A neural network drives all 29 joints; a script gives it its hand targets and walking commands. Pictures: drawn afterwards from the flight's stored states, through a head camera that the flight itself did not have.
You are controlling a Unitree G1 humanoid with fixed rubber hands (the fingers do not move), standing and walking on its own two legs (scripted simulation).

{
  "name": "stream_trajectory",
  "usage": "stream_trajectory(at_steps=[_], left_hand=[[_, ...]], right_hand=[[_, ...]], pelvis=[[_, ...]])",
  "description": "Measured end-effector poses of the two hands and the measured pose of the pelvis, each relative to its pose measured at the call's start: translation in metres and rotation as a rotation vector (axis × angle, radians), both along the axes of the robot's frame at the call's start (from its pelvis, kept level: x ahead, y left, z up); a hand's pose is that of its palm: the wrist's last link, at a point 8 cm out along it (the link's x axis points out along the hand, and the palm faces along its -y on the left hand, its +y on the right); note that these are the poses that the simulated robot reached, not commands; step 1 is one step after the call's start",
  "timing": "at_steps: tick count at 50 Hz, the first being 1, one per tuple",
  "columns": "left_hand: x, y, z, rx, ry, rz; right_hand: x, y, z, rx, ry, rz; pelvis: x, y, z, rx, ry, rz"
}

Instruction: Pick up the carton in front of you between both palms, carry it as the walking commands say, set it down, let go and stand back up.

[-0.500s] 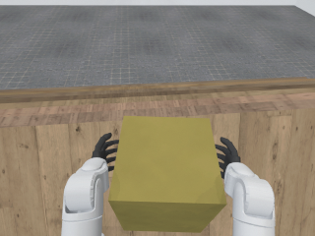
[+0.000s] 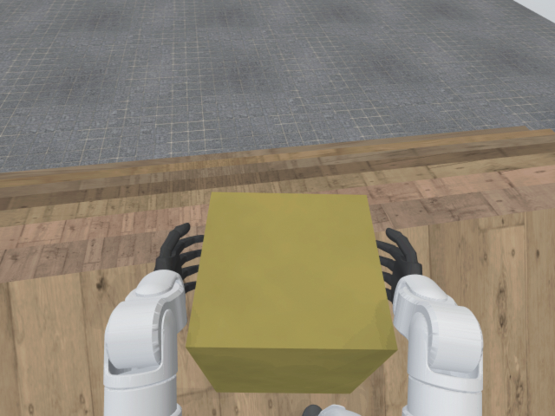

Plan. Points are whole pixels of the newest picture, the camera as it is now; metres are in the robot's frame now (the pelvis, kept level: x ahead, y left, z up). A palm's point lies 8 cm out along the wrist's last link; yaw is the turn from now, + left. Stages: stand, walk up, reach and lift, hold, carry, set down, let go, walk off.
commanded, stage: carry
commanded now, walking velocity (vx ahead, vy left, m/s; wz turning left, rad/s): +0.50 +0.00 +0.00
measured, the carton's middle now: (286, 300) +0.28 -0.01 +0.01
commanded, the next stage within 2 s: none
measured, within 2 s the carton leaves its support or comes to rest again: neither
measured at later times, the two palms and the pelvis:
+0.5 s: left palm (197, 120) +0.60 +0.16 +0.10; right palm (353, 122) +0.61 -0.14 +0.09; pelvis +0.34 +0.00 -0.01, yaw +2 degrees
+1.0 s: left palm (206, 27) +1.00 +0.19 +0.11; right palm (319, 31) +1.01 -0.11 +0.11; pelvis +0.64 +0.03 -0.01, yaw +2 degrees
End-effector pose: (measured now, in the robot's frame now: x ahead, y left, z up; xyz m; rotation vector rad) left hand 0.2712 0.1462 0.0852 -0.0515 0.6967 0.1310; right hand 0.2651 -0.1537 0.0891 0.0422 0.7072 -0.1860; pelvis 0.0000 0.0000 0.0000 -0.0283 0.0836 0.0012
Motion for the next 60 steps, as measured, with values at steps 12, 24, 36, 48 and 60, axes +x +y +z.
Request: stream_trajectory(at_steps=[12, 24, 36, 48, 60], left_hand=[[0.136, -0.004, -0.025, 0.025, 0.117, 0.109], [0.314, 0.009, 0.010, 0.012, -0.056, 0.065], [0.529, 0.026, 0.006, 0.003, 0.008, -0.055], [0.703, 0.045, 0.025, 0.050, 0.000, 0.003], [0.830, 0.046, -0.016, 0.047, 0.109, 0.094]], right_hand=[[0.170, -0.003, -0.032, 0.009, 0.115, 0.124], [0.331, 0.009, 0.003, 0.005, -0.058, 0.072], [0.514, 0.027, 0.006, -0.041, 0.011, -0.014], [0.714, 0.045, 0.024, -0.057, 0.003, 0.089], [0.864, 0.047, -0.024, -0.007, 0.107, 0.144]], pelvis=[[0.161, -0.031, 0.004, 0.032, -0.005, 0.067], [0.328, -0.006, -0.002, 0.038, -0.020, 0.032], [0.472, 0.038, -0.009, 0.007, -0.028, 0.005], [0.612, 0.030, -0.008, 0.016, 0.002, 0.030], [0.755, 0.007, -0.012, 0.044, 0.002, 0.031]])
